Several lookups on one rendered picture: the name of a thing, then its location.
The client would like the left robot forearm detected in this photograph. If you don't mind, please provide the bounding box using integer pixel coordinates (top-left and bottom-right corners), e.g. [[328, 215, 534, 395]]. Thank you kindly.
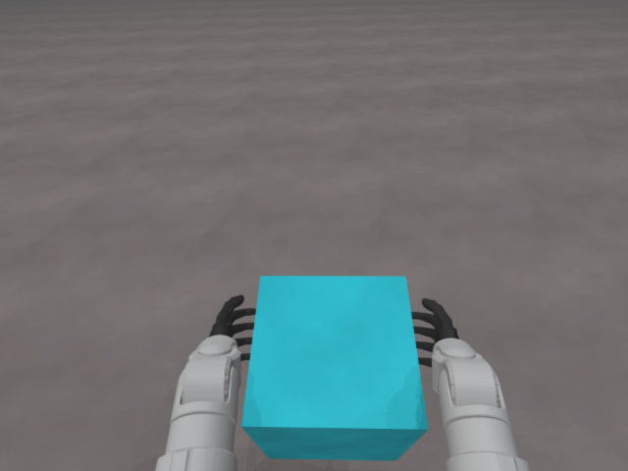
[[155, 335, 241, 471]]

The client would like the right robot hand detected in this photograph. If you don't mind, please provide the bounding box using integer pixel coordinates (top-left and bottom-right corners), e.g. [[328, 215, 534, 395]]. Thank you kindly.
[[411, 298, 459, 367]]

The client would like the left robot hand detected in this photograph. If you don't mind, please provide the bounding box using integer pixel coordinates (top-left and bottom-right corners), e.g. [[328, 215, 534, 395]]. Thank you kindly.
[[209, 295, 256, 361]]

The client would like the carton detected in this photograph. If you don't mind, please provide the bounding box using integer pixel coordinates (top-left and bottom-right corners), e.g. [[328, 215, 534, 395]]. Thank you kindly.
[[241, 276, 429, 461]]

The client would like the right robot forearm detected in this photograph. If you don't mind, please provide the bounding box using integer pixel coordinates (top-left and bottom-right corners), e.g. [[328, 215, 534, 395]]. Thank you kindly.
[[432, 339, 531, 471]]

